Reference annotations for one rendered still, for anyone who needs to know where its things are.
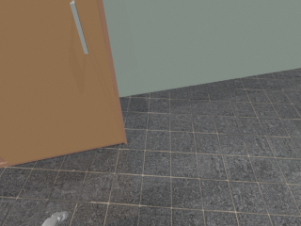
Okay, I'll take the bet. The handle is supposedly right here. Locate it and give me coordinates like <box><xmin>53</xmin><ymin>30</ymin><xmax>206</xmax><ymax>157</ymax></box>
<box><xmin>70</xmin><ymin>0</ymin><xmax>88</xmax><ymax>55</ymax></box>

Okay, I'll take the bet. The robot left hand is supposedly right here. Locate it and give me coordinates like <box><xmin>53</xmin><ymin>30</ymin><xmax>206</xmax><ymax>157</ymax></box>
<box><xmin>41</xmin><ymin>211</ymin><xmax>69</xmax><ymax>226</ymax></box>

